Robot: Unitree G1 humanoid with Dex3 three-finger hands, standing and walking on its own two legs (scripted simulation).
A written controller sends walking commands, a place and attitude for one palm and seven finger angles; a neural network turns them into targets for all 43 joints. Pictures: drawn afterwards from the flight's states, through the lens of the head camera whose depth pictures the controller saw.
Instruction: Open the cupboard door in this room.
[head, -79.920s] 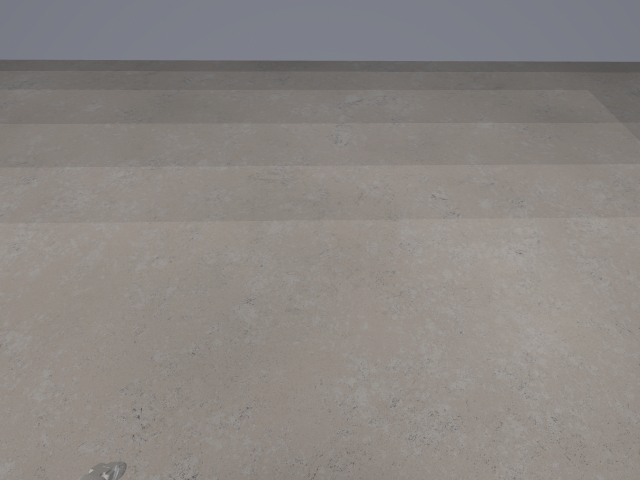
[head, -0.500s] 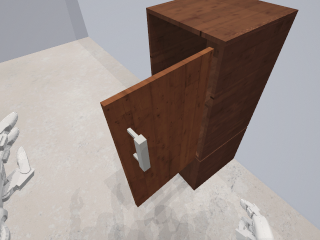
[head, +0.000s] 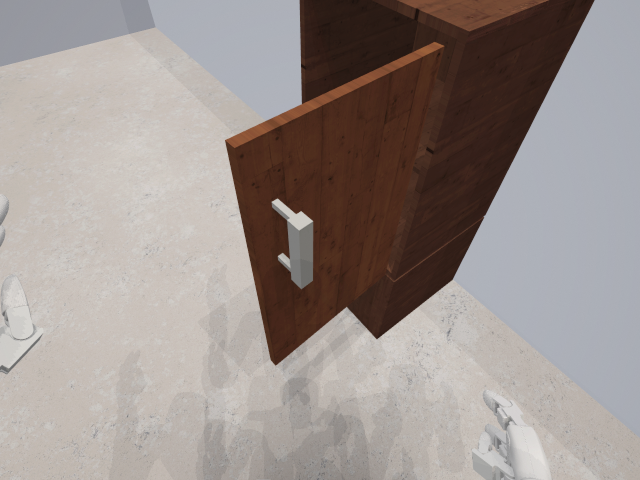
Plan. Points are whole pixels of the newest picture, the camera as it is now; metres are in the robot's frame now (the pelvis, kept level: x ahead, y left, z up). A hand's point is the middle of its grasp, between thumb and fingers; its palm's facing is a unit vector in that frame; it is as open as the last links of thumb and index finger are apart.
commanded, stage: step back with the hand held close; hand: left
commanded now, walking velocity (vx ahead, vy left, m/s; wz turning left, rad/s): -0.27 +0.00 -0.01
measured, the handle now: (291, 244) +0.40 +0.08 +0.05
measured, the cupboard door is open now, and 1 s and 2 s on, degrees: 94 94 94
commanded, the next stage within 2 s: stop stepping back and stand still in 0.56 s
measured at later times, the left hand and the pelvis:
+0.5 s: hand out of the picture +0.15 +0.26 +0.18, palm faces +0.39 -0.80 -0.46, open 7.5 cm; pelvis -0.06 +0.00 +0.01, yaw -1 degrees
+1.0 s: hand out of the picture +0.05 +0.24 +0.16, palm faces +0.39 -0.80 -0.45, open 7.4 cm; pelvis -0.14 -0.02 +0.00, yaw -1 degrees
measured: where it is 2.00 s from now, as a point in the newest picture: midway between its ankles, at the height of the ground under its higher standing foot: outside the picture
